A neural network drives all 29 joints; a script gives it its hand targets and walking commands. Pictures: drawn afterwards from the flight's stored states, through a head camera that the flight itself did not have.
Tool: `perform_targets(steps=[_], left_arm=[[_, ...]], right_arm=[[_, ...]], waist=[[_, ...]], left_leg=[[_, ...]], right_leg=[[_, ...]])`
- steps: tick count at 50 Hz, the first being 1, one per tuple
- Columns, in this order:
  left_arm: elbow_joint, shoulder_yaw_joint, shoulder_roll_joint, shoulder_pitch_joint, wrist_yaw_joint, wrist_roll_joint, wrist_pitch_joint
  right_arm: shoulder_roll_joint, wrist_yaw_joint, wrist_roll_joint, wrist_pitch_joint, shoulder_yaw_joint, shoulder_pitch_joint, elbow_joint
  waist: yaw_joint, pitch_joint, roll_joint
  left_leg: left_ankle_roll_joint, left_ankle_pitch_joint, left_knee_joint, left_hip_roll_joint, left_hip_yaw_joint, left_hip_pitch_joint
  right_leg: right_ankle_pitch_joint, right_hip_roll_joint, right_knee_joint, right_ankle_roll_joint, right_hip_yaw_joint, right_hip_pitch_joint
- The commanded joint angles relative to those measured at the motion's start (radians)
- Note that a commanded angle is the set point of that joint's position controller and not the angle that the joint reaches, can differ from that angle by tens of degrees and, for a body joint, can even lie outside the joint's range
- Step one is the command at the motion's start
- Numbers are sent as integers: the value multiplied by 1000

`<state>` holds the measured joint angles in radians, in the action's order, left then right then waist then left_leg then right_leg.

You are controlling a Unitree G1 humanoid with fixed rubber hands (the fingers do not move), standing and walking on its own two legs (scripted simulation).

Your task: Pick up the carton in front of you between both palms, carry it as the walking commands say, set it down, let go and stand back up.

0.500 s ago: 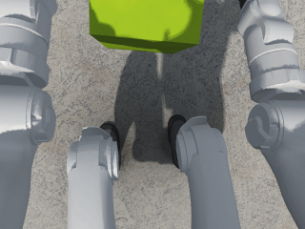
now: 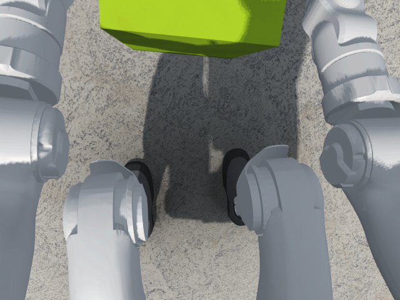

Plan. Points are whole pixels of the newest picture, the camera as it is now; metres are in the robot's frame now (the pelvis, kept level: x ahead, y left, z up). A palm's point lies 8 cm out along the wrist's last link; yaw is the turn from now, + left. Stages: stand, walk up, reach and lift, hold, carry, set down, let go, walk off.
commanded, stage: reach and lift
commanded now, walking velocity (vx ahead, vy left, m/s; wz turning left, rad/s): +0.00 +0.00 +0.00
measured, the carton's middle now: out of the picture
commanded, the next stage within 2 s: none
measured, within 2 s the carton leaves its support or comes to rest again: leaves its support in 0.60 s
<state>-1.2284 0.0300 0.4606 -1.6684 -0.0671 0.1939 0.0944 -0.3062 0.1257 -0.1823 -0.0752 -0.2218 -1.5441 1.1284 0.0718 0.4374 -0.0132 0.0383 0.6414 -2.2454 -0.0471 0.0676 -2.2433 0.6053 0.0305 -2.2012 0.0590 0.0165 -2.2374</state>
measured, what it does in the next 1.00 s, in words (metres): rises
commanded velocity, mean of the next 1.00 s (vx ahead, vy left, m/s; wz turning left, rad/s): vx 0.00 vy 0.00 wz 0.00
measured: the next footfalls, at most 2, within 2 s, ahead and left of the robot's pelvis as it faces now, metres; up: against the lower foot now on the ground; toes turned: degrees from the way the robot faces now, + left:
none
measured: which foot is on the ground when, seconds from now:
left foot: down 0.00-1.00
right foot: down 0.00-1.00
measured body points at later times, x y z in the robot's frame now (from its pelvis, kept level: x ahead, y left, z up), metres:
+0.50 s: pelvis +0.00 +0.00 +0.00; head +0.38 +0.01 +0.22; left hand +0.60 +0.14 -0.18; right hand +0.56 -0.17 -0.18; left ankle +0.09 +0.13 -0.33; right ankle +0.11 -0.13 -0.33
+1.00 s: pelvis -0.02 +0.00 +0.09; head +0.27 +0.01 +0.43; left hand +0.53 +0.15 +0.01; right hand +0.51 -0.16 +0.01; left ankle +0.09 +0.13 -0.33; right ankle +0.11 -0.14 -0.33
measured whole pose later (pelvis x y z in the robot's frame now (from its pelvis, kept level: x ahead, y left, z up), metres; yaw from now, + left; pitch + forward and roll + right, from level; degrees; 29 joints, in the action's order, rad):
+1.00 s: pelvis -0.02 +0.00 +0.09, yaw +3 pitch +43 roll -1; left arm -0.91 -0.47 0.10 -1.31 -0.04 -0.26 0.36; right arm -0.02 0.05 0.26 -0.39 -0.58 -1.21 0.75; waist 0.05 -0.06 0.02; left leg 0.07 0.50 -1.88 -0.13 0.10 -2.13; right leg 0.49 0.09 -1.86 0.09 0.09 -2.12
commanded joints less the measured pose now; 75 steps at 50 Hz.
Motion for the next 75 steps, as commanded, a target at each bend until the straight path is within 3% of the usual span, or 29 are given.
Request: perform_targets(steps=[1,8,11,13,15,19,22,27,32,34,36,38,42,45,48,54,62,68,75], left_arm=[[91,-23,97,-273,-5,-12,-17],[108,37,-9,-371,7,21,-4],[91,7,-78,-377,18,-20,5],[100,47,-406,-456,85,-43,25],[97,40,-740,-467,178,-86,54],[158,-3,-985,-390,279,-114,95],[204,12,-1038,-372,296,-102,112],[332,103,-1158,-404,278,-43,118],[606,202,-1276,-477,235,9,148],[680,234,-1338,-470,217,-4,174],[648,222,-1357,-399,210,-37,202],[535,157,-1390,-289,223,-82,226],[337,-31,-1401,-195,249,-225,250],[279,-138,-1378,-174,262,-298,255],[266,-186,-1361,-189,268,-332,255],[328,-153,-1389,-227,277,-319,265],[459,-16,-1515,-145,301,-254,323],[502,60,-1578,-5,301,-225,319],[490,69,-1600,155,281,-245,285]], right_arm=[[-120,-1,9,18,-15,-239,-96],[-53,-13,-3,11,17,-317,-92],[9,-24,47,3,-10,-339,-88],[335,-92,69,-22,52,-454,-120],[651,-192,97,-62,85,-544,-162],[873,-305,139,-131,103,-541,-227],[941,-333,102,-149,140,-500,-258],[1027,-332,-1,-151,248,-566,-394],[1099,-303,-53,-191,370,-608,-615],[1133,-291,-48,-211,403,-612,-691],[1149,-281,-20,-235,404,-582,-688],[1185,-288,37,-255,366,-493,-595],[1211,-314,194,-283,184,-380,-409],[1201,-324,280,-291,92,-353,-357],[1198,-330,314,-291,57,-366,-355],[1251,-339,291,-305,114,-408,-409],[1376,-359,219,-363,266,-319,-501],[1411,-360,200,-357,322,-155,-518],[1427,-353,219,-322,328,12,-486]], waist=[[31,-1250,99],[50,-1198,116],[47,-1151,111],[31,-1112,106],[23,-1053,114],[20,-983,84],[15,-1022,81],[22,-1347,106],[34,-1970,121],[24,-2150,121],[14,-2094,103],[14,-1865,90],[13,-1462,91],[10,-1368,81],[5,-1378,74],[-13,-1553,50],[-26,-1768,36],[-20,-1706,51],[-27,-1538,56]], left_leg=[[-1,-420,174,3,-77,577],[-4,-349,197,-5,-68,608],[-2,-320,200,-16,-70,612],[-14,-309,197,-35,-73,597],[-23,-291,186,-52,-86,560],[-37,-272,180,-69,-113,445],[-43,-307,178,-74,-118,448],[-46,-514,157,-80,-116,635],[-30,-786,170,-96,-125,949],[-21,-770,206,-107,-137,996],[-15,-683,259,-115,-151,934],[-6,-609,313,-122,-157,847],[-1,-300,438,-126,-164,589],[-13,-215,513,-130,-162,538],[-23,-178,568,-132,-162,556],[-24,-184,643,-133,-166,677],[-6,-299,721,-136,-172,876],[6,-387,802,-137,-148,975],[4,-398,924,-138,-117,1068]], right_leg=[[-481,17,134,-2,-88,622],[-395,23,155,-13,-99,584],[-367,36,156,-14,-98,604],[-347,53,156,-19,-99,606],[-314,68,145,-23,-101,569],[-301,75,134,-38,-110,531],[-354,74,120,-41,-111,547],[-539,82,100,-35,-121,628],[-763,100,130,-19,-143,810],[-740,116,156,-14,-150,837],[-665,122,207,-12,-155,839],[-572,123,266,-1,-162,735],[-301,123,384,-13,-152,575],[-227,122,461,-21,-142,567],[-190,124,515,-27,-139,595],[-189,128,594,-20,-140,731],[-313,136,672,-10,-143,936],[-401,139,748,-10,-119,1016],[-398,141,867,-16,-87,1087]])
